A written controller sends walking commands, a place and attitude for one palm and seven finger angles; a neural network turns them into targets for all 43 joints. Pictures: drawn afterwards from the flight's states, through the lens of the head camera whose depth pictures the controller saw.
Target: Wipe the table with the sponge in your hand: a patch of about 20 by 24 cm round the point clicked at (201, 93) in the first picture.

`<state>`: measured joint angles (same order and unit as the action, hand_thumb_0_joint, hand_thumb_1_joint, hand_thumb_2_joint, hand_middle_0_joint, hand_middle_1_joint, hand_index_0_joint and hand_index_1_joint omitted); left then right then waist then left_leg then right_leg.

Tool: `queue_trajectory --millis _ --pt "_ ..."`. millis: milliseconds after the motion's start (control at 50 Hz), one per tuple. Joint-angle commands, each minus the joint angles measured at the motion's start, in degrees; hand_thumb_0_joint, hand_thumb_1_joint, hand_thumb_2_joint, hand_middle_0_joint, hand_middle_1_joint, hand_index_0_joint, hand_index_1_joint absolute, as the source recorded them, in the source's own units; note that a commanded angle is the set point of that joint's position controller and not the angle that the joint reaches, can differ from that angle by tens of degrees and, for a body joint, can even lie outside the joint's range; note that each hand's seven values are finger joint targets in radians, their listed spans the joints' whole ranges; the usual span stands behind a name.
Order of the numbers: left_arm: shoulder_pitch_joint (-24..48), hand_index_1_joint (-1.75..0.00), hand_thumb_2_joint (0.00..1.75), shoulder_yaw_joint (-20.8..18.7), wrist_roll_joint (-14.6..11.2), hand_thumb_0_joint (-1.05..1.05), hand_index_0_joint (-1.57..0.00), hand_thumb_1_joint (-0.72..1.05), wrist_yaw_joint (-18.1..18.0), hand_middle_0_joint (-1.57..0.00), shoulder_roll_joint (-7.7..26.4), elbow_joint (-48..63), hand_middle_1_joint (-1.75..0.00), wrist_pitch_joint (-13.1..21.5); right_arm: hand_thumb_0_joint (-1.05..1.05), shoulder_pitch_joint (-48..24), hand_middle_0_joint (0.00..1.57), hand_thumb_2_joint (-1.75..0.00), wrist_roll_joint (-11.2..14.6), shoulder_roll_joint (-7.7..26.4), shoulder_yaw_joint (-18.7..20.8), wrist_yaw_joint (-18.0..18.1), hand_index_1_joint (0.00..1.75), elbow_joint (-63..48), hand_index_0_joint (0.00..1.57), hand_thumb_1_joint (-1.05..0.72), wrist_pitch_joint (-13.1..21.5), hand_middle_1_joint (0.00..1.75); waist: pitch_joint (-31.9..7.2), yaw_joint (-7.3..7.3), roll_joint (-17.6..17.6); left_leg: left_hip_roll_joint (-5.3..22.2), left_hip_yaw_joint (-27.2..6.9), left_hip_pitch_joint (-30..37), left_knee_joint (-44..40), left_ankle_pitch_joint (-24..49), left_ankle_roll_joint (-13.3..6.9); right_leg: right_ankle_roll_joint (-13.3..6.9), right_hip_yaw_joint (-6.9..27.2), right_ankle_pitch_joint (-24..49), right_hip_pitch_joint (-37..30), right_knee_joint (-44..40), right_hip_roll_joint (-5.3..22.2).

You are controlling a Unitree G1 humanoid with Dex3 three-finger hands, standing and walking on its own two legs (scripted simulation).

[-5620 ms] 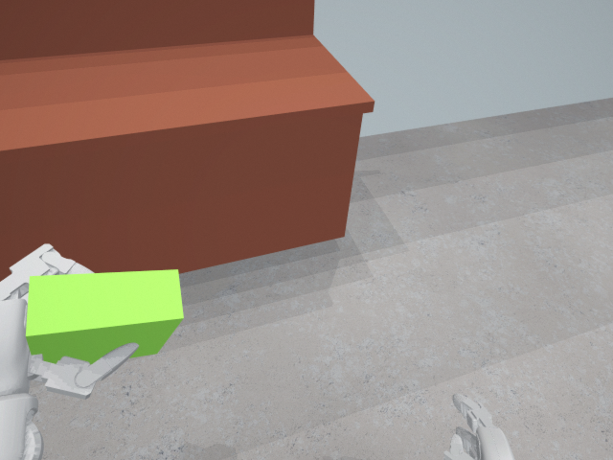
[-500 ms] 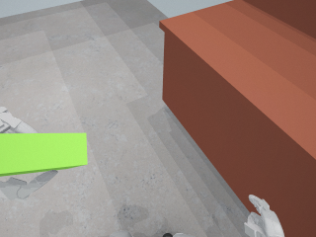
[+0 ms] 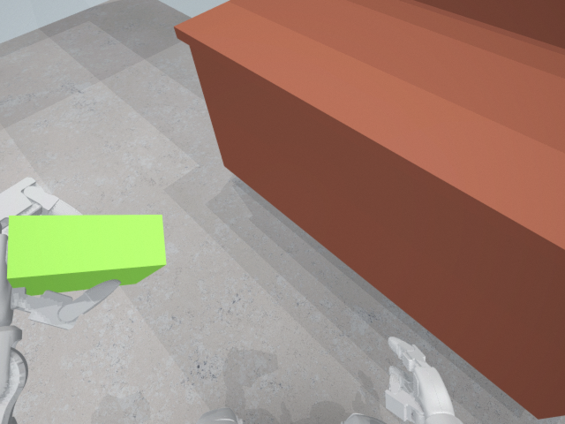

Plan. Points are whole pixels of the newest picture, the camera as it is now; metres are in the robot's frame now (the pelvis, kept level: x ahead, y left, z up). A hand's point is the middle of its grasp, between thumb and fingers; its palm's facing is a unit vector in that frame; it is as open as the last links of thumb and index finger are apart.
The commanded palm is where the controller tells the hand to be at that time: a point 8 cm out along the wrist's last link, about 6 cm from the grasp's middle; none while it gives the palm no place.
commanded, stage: turn to face it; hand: left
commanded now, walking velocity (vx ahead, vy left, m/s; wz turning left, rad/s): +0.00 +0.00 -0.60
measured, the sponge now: (108, 256) +0.26 +0.20 +0.16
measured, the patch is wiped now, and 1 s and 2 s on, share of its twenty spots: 0.00 0.00 0.00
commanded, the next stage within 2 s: take the last steps up to it in 1.72 s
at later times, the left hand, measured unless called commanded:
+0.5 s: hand (138, 304) +0.20 +0.15 +0.18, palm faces +0.15 -0.89 -0.43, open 9.4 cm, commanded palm +0.16 +0.20 +0.20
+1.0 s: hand (351, 377) +0.15 -0.04 +0.19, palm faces -0.26 -0.77 -0.58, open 9.4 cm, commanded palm +0.13 +0.05 +0.20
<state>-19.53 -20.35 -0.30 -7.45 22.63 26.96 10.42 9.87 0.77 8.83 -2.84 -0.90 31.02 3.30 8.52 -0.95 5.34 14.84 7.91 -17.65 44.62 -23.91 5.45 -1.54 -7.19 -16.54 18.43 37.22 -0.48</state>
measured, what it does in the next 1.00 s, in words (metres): walks backwards, turning right: left foot, then right foot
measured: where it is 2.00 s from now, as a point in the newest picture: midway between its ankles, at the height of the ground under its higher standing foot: outside the picture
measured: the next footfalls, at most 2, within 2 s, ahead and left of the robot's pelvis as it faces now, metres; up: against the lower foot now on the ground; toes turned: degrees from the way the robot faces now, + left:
left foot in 0.44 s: -0.02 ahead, +0.11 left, +0.00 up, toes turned -11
right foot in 0.72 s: -0.08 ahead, -0.19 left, +0.00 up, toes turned -31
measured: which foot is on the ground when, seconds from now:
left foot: up 0.00-0.42, down 0.44-0.74, up 0.76-1.00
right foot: down 0.00-0.46, up 0.48-0.70, down 0.72-1.00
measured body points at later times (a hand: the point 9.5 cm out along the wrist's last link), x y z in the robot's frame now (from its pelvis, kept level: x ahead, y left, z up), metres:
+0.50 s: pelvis -0.07 -0.03 +0.01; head -0.04 -0.03 +0.46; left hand +0.19 +0.19 +0.20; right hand +0.04 -0.31 -0.07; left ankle -0.06 +0.12 -0.72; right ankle +0.02 -0.10 -0.71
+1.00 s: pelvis -0.16 -0.08 +0.01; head -0.10 -0.14 +0.45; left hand +0.16 +0.00 +0.22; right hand -0.17 -0.40 -0.09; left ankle -0.10 +0.06 -0.65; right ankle -0.12 -0.17 -0.72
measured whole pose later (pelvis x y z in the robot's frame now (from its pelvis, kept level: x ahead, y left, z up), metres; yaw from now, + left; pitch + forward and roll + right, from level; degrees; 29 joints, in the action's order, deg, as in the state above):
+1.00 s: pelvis -0.16 -0.08 +0.01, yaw -35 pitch +1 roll +2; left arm -33.7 -24.1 -3.5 -7.9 26.8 37.6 12.0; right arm 6.6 0.6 15.8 2.6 0.7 31.4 -2.6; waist 9.5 2.4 -0.6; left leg 2.3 0.7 -27.5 61.5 -25.5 5.4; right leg -6.0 1.6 -7.0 23.4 29.4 -5.4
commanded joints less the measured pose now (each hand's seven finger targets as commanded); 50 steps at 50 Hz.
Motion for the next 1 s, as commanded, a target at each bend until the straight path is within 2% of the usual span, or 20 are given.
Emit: queue_trajectory --millis 0,40,100,280,380,400,420,440,460,500,560,660,700,720,740,760,780,800,860,980 --pt "-7.88 -1.60 1.30 -12.25 -3.31 0.00 -1.20 0.10 -1.20 -1.20 13.50 16.03 -1.60 3.07 0.00 -4.29 0.20 -0.90 0.78 8.06 5.57 0.99 0.30 -9.54 0.20 -0.90 0.33 0.30 -18.50 -0.82 -17.95 -7.99 -9.95 -15.24 27.79 -9.04 -0.36 -6.60 29.44 39.14 -15.60 -14.02 19.24" --pt "-13.63 -1.60 1.30 -14.40 -4.08 0.00 -1.20 0.10 -1.61 -1.20 12.88 19.29 -1.60 4.31 0.00 -5.94 0.20 -0.90 0.00 5.83 3.65 0.79 0.30 -8.69 0.20 -0.90 -1.50 0.30 -19.89 -0.49 -10.20 -8.34 -9.80 -18.96 29.54 -3.67 0.41 -7.97 25.29 36.25 -18.85 -11.02 15.89" --pt "-13.88 -1.60 1.30 -15.67 -4.12 0.00 -1.20 0.10 -2.42 -1.20 12.73 22.01 -1.60 5.33 0.00 -6.06 0.20 -0.90 -0.21 6.85 4.54 0.90 0.30 -8.25 0.20 -0.90 -3.13 0.30 -22.22 0.51 -8.59 -9.25 -8.04 -14.53 20.85 -0.79 0.66 -7.65 22.03 31.75 -17.13 -13.00 14.36" --pt "-11.61 -1.60 1.30 -10.79 -4.10 0.00 -1.20 0.10 -2.50 -1.20 9.45 14.64 -1.60 2.54 0.00 -5.22 0.20 -0.90 0.44 9.91 5.90 2.02 0.30 -8.62 0.20 -0.90 -3.82 0.30 -18.04 -1.30 -12.24 -13.00 -6.96 -3.65 -0.65 -4.07 -1.64 -7.71 32.11 9.09 -6.59 -19.73 12.62" --pt "-5.70 -1.60 1.30 -7.28 -3.15 0.00 -1.20 0.10 -1.82 -1.20 9.08 15.94 -1.60 2.58 0.00 -3.18 0.20 -0.90 0.12 10.37 5.47 1.97 0.30 -8.96 0.20 -0.90 -4.65 0.30 -17.63 -0.34 -10.16 -13.17 -5.32 8.55 -17.65 -0.98 -4.15 -2.98 31.78 0.09 0.15 -20.90 8.34" --pt "-4.23 -1.60 1.30 -6.78 -3.10 0.00 -1.20 0.10 -1.59 -1.20 9.14 17.03 -1.60 3.05 0.00 -2.55 0.20 -0.90 -0.04 10.72 5.55 2.06 0.30 -9.21 0.20 -0.90 -4.46 0.30 -17.34 0.00 -7.93 -11.04 -6.37 12.89 -21.97 -0.60 -5.46 -1.22 30.30 -2.21 3.97 -18.25 5.98" --pt "-2.96 -1.60 1.30 -7.04 -2.98 0.00 -1.20 0.10 -1.32 -1.20 9.53 17.55 -1.60 3.65 0.00 -2.75 0.20 -0.90 -0.57 11.43 5.69 2.32 0.30 -9.52 0.20 -0.90 -4.11 0.30 -14.85 0.17 -2.60 -4.68 -12.53 15.09 -26.61 -2.71 -8.63 0.78 26.82 -5.28 10.71 -12.40 1.85" --pt "-1.53 -1.60 1.30 -7.11 -2.47 0.00 -1.20 0.10 -0.97 -1.20 9.40 19.39 -1.60 4.01 0.00 -3.92 0.20 -0.90 -0.77 12.07 5.72 2.43 0.30 -10.20 0.20 -0.90 -3.46 0.30 -13.00 -0.31 7.61 5.49 -20.56 15.46 -29.67 0.82 -12.72 3.02 18.42 -7.73 16.53 1.97 -3.27" --pt "1.69 -1.60 1.30 -8.20 -1.43 0.00 -1.20 0.10 -1.26 -1.20 12.24 22.79 -1.60 4.44 0.00 -3.73 0.20 -0.90 -0.16 10.26 5.74 2.76 0.30 -10.89 0.20 -0.90 -2.25 0.30 -13.40 -0.73 10.20 11.78 -22.87 13.97 -30.10 12.08 -15.47 3.98 12.31 -9.35 18.07 18.57 -2.68" --pt "-1.91 -1.60 1.30 -9.08 -0.86 0.00 -1.20 0.10 -1.31 -1.20 11.36 19.75 -1.60 4.37 0.00 -4.08 0.20 -0.90 -0.31 8.78 5.64 2.60 0.30 -9.67 0.20 -0.90 -1.15 0.30 -11.41 -1.50 8.91 10.38 -13.24 3.26 -29.33 12.66 -14.99 4.11 11.03 -8.27 14.30 32.87 0.11" --pt "0.74 -1.60 1.30 -4.86 -1.65 0.00 -1.20 0.10 -0.98 -1.20 7.45 19.79 -1.60 3.21 0.00 -2.61 0.20 -0.90 0.41 9.68 5.50 1.67 0.30 -9.00 0.20 -0.90 0.15 0.30 -6.48 -1.04 9.47 6.06 -1.16 6.01 -25.28 24.06 -10.46 4.91 5.52 -7.85 13.27 19.15 2.46" --pt "3.46 -1.60 1.30 -3.62 -1.12 0.00 -1.20 0.10 -1.13 -1.20 6.50 10.65 -1.60 2.06 0.00 -0.05 0.20 -0.90 0.25 11.18 5.79 1.67 0.30 -7.66 0.20 -0.90 2.17 0.30 -8.25 0.59 6.63 4.22 1.55 7.87 -14.93 30.17 -6.13 5.19 -1.43 -0.63 -1.69 -3.61 -1.59" --pt "4.28 -1.60 1.30 -5.53 -1.08 0.00 -1.20 0.10 -1.25 -1.20 8.50 10.10 -1.60 2.40 0.00 0.10 0.20 -0.90 0.59 10.42 5.69 1.46 0.30 -7.43 0.20 -0.90 2.34 0.30 -11.67 0.21 -1.60 0.86 2.71 4.67 -1.30 22.74 -4.07 2.80 3.18 12.27 -10.20 -12.42 2.23" --pt "3.21 -1.60 1.30 -7.78 -0.99 0.00 -1.20 0.10 -1.66 -1.20 11.57 10.05 -1.60 2.84 0.00 -1.15 0.20 -0.90 0.66 8.45 5.27 1.68 0.30 -8.12 0.20 -0.90 2.19 0.30 -13.59 -0.27 -16.30 -5.87 3.10 -5.40 11.05 2.00 -1.75 -2.48 18.44 34.77 -17.31 -12.76 11.43" --pt "1.06 -1.60 1.30 -11.35 -1.55 0.00 -1.20 0.10 -2.25 -1.20 14.49 10.88 -1.60 3.20 0.00 -4.27 0.20 -0.90 0.09 8.04 4.57 2.09 0.30 -9.14 0.20 -0.90 1.88 0.30 -15.32 -1.37 -24.62 -10.54 -2.30 -14.12 21.85 -14.72 -0.59 -7.15 30.70 50.80 -17.32 -13.65 19.47" --pt "-1.69 -1.60 1.30 -11.15 -2.41 0.00 -1.20 0.10 -2.02 -1.20 13.12 11.13 -1.60 2.45 0.00 -5.07 0.20 -0.90 0.77 8.78 5.62 1.96 0.30 -8.75 0.20 -0.90 1.02 0.30 -19.22 -1.20 -23.56 -9.77 -8.88 -11.81 26.17 -11.51 -0.73 -4.06 31.32 44.29 -15.30 -14.49 18.63" --pt "-6.91 -1.60 1.30 -12.87 -3.26 0.00 -1.20 0.10 -1.84 -1.20 14.13 12.69 -1.60 2.59 0.00 -4.55 0.20 -0.90 0.51 8.24 5.55 1.77 0.30 -9.21 0.20 -0.90 -0.10 0.30 -18.39 -1.22 -18.46 -9.01 -10.63 -12.37 27.97 -8.18 -0.77 -4.48 30.95 34.60 -14.37 -14.61 17.72" --pt "-10.69 -1.60 1.30 -13.86 -3.69 0.00 -1.20 0.10 -1.96 -1.20 13.88 15.81 -1.60 3.26 0.00 -6.04 0.20 -0.90 0.06 6.72 4.26 1.39 0.30 -9.01 0.20 -0.90 -1.14 0.30 -19.30 -1.15 -11.99 -9.17 -10.61 -15.17 29.34 -4.44 -0.29 -6.96 29.52 33.47 -16.91 -12.64 16.02" --pt "-13.29 -1.60 1.30 -15.34 -4.32 0.00 -1.20 0.10 -2.74 -1.20 13.87 22.64 -1.60 5.28 0.00 -6.98 0.20 -0.90 -0.13 7.05 3.89 0.69 0.30 -8.08 0.20 -0.90 -3.21 0.30 -23.52 -0.23 -6.02 -9.74 -9.57 -15.56 24.25 -1.45 0.30 -7.03 24.93 30.68 -19.90 -12.38 13.96" --pt "-16.30 -1.60 1.30 -16.56 -4.89 0.00 -1.20 0.10 -3.29 -1.20 13.36 19.87 -1.60 4.78 0.00 -6.04 0.20 -0.90 0.03 9.21 6.47 1.28 0.30 -7.89 0.20 -0.90 -4.01 0.30 -21.02 -0.63 -9.27 -11.76 -8.89 -10.10 10.64 -3.37 -0.32 -7.76 31.14 15.59 -12.42 -18.21 13.09"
